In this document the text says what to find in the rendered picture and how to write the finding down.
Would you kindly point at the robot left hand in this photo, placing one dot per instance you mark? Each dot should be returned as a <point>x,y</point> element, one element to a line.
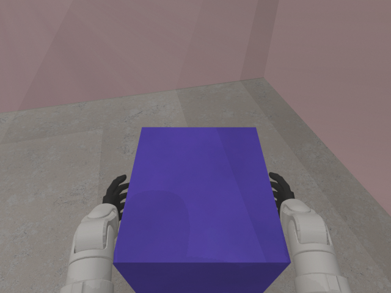
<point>113,195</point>

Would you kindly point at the left robot forearm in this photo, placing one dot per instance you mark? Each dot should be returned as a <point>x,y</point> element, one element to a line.
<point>92,252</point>

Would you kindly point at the robot right hand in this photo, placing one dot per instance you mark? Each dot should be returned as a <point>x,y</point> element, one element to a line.
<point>283,190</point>

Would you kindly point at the right robot forearm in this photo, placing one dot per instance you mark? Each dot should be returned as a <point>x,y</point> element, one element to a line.
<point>315,260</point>

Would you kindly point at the carton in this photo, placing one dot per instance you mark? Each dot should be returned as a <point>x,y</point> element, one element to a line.
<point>200,215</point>

